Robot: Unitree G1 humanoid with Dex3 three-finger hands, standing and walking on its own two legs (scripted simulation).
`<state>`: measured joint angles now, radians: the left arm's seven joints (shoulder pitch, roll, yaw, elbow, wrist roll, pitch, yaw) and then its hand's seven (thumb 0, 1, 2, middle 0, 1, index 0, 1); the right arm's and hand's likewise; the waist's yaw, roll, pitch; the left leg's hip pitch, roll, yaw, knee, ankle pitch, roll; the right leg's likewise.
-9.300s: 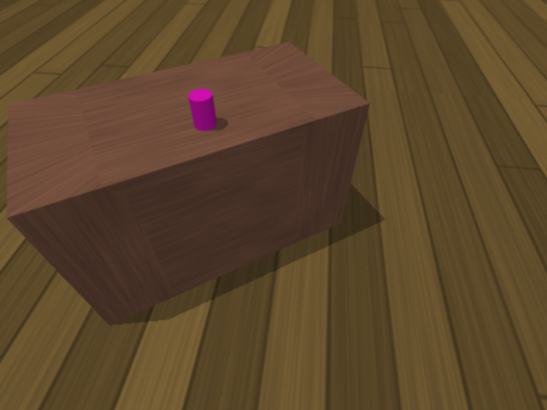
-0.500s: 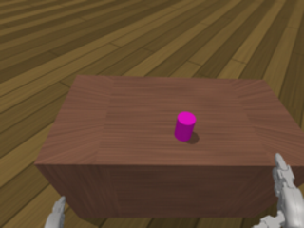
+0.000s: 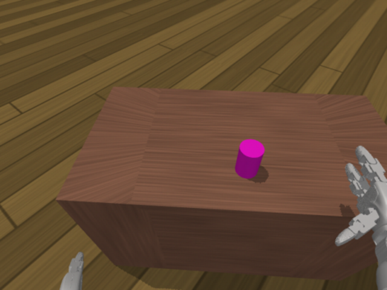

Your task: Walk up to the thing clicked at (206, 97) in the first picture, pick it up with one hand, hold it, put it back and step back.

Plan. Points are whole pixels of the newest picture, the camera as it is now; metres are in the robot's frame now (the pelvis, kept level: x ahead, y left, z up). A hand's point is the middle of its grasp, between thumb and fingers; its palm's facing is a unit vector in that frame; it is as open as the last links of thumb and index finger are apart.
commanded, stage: go down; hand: right
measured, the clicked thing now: (248, 159) +0.50 -0.13 -0.07
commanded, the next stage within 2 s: none
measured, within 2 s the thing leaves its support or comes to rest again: neither
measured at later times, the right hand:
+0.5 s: hand (346, 180) +0.34 -0.28 +0.07, palm faces -0.03 +1.00 -0.01, open 17.5 cm
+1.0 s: hand (348, 156) +0.40 -0.31 +0.07, palm faces +0.04 +1.00 +0.02, open 17.7 cm
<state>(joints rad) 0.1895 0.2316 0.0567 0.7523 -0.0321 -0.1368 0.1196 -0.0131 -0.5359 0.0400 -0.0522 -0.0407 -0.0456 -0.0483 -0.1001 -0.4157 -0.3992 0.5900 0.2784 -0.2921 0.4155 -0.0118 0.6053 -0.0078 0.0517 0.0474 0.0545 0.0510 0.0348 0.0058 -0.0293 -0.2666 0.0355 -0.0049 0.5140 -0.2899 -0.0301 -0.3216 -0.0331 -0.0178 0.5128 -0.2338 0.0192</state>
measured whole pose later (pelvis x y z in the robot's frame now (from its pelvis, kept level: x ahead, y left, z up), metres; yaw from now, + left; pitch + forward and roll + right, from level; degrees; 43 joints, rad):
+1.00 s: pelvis +0.00 +0.00 -0.03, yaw +0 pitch +12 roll +2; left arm 0.22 0.25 -0.02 0.57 -0.02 -0.18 0.13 -0.01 -0.54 0.07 -0.05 -0.05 -0.04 -0.06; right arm -0.58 -0.68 -0.51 1.05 0.24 -0.29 0.56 -0.01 0.59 -0.02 0.06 0.04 0.05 0.04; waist 0.12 0.03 -0.11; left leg -0.59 0.01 0.01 0.76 -0.38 -0.03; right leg -0.67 -0.06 0.01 0.80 -0.35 0.02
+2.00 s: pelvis -0.01 -0.01 -0.05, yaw +1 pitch +17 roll +3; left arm 0.27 0.25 -0.06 0.40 -0.01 -0.14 0.08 -0.01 -0.55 0.07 -0.05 -0.04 -0.04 -0.06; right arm -0.75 -0.80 -0.54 1.16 0.17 -0.25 0.57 -0.01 0.61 -0.02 0.06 0.04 0.05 0.05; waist 0.16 0.02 -0.14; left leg -0.74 0.00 0.01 0.86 -0.42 -0.04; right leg -0.84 -0.07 0.02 0.94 -0.40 0.01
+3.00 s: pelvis -0.02 -0.01 -0.09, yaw +2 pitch +22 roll +4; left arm 0.36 0.24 0.01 0.11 0.05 -0.13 0.01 -0.01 -0.54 0.05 -0.05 -0.05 -0.05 -0.05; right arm -0.70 -0.52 -0.48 1.11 0.11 -0.44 0.34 -0.01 0.61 -0.01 0.04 0.04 0.05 0.04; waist 0.25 0.05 -0.14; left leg -0.98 -0.02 0.00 1.07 -0.48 -0.04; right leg -1.06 -0.09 0.03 1.14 -0.46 0.02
